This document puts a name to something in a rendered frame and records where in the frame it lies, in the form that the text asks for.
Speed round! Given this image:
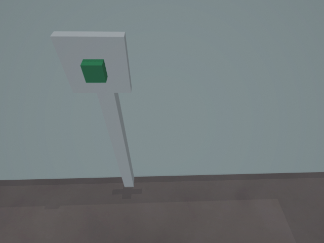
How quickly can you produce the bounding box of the button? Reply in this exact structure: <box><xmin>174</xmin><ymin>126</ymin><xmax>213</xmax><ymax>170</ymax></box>
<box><xmin>80</xmin><ymin>59</ymin><xmax>108</xmax><ymax>83</ymax></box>

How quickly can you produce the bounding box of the panel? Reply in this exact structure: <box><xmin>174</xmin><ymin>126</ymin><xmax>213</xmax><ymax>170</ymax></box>
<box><xmin>50</xmin><ymin>31</ymin><xmax>134</xmax><ymax>187</ymax></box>

